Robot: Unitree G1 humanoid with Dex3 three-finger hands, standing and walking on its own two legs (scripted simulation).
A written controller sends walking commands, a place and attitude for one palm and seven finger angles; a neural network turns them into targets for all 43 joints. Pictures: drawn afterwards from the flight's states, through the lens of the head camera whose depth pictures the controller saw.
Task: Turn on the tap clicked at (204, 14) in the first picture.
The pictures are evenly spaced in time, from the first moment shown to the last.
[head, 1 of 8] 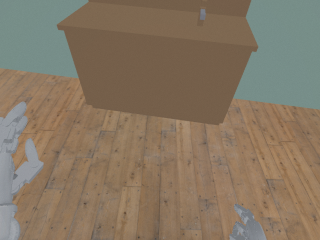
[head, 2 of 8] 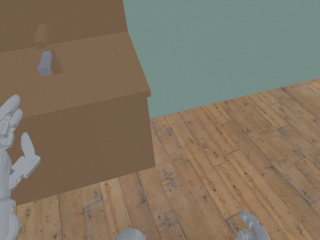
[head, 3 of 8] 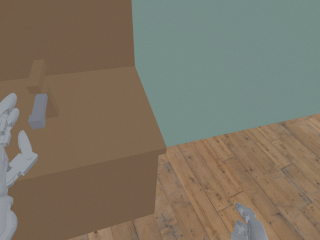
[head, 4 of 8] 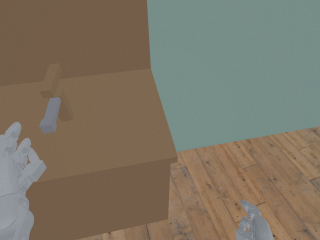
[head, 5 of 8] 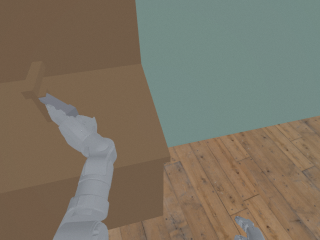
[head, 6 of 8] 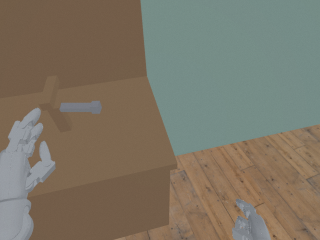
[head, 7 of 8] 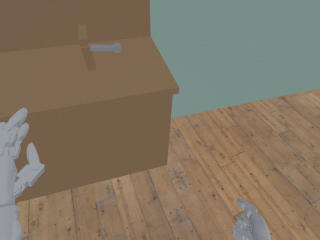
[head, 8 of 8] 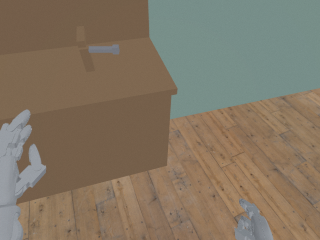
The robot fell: no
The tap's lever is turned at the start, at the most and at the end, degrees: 0 75 75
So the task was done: yes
